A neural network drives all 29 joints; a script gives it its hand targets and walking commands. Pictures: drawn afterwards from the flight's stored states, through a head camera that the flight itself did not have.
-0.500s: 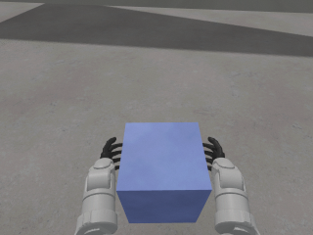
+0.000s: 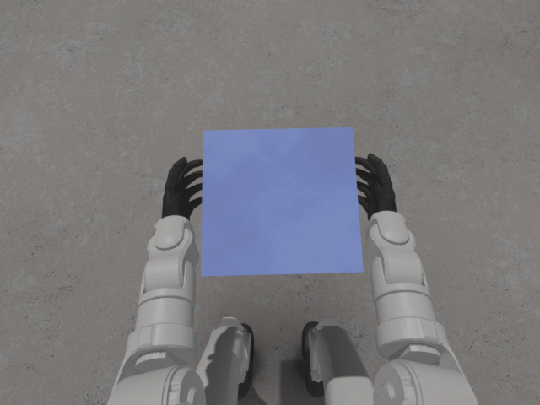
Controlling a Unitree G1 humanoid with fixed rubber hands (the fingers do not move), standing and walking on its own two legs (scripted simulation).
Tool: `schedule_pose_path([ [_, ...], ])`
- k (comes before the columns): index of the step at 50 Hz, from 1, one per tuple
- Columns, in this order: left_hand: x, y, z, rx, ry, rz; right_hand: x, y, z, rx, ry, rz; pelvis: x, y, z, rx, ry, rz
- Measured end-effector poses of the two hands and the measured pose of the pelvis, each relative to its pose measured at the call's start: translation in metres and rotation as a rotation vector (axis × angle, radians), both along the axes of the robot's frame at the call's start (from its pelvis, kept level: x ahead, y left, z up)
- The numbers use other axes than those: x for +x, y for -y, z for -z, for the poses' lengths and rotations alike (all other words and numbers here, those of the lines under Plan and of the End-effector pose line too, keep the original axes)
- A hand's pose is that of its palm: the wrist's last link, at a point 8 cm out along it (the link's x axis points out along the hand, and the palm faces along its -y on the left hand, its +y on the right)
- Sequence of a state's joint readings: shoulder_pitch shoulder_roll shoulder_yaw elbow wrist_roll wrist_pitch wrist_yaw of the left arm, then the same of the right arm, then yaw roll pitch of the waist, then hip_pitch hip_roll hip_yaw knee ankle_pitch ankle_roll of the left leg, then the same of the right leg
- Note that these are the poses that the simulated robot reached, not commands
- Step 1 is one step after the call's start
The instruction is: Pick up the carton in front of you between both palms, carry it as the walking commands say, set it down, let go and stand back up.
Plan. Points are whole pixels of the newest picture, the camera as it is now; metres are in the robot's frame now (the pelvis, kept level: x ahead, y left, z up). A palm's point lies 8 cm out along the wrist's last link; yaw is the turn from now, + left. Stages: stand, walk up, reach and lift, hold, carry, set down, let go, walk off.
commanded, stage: set down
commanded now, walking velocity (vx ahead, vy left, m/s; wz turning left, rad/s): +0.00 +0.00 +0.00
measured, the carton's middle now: (277, 213) +0.41 +0.01 -0.14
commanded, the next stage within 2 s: none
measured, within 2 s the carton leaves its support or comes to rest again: rests again in 1.56 s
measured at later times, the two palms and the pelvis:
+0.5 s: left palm (200, 208) +0.44 +0.16 -0.22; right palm (351, 204) +0.45 -0.14 -0.22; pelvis -0.03 +0.00 -0.14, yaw +0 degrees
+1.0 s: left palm (213, 211) +0.48 +0.17 -0.38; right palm (333, 206) +0.49 -0.13 -0.38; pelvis -0.04 +0.00 -0.24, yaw +0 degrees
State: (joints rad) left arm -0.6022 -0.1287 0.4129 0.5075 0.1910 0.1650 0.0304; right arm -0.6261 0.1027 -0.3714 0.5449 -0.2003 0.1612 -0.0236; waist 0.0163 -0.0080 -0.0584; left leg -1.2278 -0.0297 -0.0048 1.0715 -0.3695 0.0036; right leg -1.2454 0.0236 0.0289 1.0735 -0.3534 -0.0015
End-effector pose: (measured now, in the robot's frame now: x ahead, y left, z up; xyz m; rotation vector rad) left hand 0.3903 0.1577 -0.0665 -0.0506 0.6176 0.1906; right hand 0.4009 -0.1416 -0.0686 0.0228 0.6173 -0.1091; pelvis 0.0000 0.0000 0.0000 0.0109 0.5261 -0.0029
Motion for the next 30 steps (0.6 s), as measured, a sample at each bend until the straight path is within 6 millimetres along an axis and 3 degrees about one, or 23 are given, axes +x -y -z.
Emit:
schedule_pose_path([
  [9, 0.023, -0.001, 0.042, -0.005, -0.041, 0.007, 0.021, 0.0, 0.042, 0.005, -0.041, 0.012, -0.013, 0.002, 0.046, -0.005, -0.097, -0.008],
  [30, 0.059, -0.005, 0.183, 0.014, -0.059, 0.008, 0.06, -0.005, 0.184, -0.002, -0.058, -0.005, -0.033, 0.004, 0.16, -0.002, -0.272, -0.005],
])
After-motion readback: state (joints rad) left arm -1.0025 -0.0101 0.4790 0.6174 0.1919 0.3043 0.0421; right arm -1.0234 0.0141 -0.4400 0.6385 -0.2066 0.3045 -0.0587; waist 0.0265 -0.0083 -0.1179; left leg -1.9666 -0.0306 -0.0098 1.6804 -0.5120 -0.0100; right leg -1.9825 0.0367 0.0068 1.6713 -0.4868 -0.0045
